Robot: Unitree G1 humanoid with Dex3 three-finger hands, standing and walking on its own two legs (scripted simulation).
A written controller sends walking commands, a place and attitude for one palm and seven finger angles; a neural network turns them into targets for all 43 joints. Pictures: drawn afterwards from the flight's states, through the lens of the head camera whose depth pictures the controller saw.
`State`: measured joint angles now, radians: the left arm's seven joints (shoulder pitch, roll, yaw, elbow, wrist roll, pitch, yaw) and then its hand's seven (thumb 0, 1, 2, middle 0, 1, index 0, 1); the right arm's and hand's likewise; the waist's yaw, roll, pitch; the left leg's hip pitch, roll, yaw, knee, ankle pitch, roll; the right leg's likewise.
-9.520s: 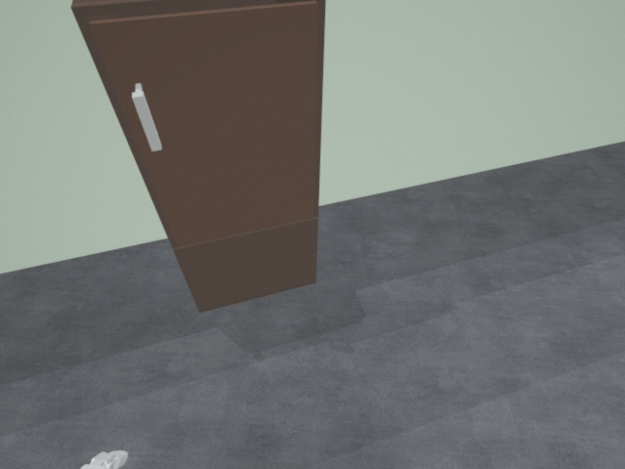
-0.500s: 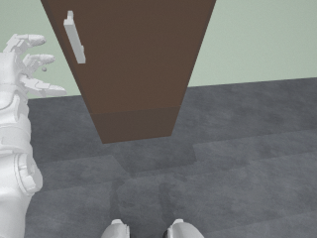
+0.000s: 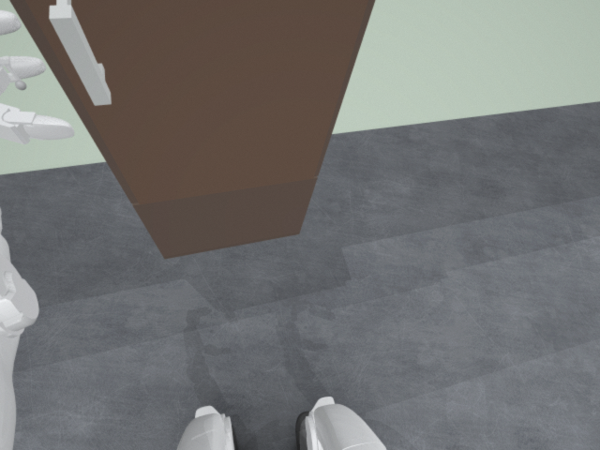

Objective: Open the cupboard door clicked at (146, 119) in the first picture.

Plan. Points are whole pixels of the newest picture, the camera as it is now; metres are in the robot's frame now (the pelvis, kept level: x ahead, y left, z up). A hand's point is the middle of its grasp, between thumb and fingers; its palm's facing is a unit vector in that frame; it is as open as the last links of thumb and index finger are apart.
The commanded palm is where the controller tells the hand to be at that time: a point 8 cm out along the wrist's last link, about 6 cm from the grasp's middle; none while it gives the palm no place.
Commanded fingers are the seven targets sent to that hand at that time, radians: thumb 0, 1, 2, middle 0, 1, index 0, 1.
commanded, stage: move the hooked fingers beside the handle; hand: left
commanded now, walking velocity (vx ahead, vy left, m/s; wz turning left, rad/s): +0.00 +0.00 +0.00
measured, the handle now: (84, 48) +0.59 +0.20 +0.11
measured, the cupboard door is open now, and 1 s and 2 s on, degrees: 0 0 0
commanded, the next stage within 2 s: slide the fingers in behind the handle in 0.98 s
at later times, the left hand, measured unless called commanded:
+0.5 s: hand (22, 100) +0.51 +0.25 +0.11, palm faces +0.13 -0.99 +0.00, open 14.0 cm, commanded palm +0.50 +0.29 +0.10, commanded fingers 0.00 -0.50 0.30 -0.30 -1.20 -0.30 -1.20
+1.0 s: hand (20, 92) +0.53 +0.26 +0.11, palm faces +0.13 -0.99 -0.01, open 14.0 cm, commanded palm +0.50 +0.29 +0.10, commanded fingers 0.00 -0.50 0.30 -0.30 -1.20 -0.30 -1.20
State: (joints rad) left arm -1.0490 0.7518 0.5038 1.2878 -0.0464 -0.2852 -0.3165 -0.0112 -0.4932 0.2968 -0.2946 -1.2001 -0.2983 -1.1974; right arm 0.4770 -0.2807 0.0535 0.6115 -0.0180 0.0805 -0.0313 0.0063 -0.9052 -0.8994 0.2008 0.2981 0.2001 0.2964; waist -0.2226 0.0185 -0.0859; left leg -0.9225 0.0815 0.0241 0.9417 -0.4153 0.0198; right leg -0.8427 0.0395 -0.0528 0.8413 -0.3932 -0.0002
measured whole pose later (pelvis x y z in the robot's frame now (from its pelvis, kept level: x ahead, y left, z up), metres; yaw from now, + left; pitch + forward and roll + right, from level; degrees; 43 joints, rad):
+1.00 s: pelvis +0.00 +0.00 +0.00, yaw +0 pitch +22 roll -4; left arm -1.03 0.74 0.50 1.28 -0.05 -0.30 -0.29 -0.01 -0.49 0.30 -0.30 -1.20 -0.30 -1.20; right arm 0.49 -0.28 0.06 0.62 -0.01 0.09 -0.02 0.01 -0.91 -0.90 0.20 0.30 0.20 0.30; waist -0.22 0.02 -0.08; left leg -0.92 0.08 0.01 0.95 -0.42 0.02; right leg -0.84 0.05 -0.06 0.85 -0.39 0.00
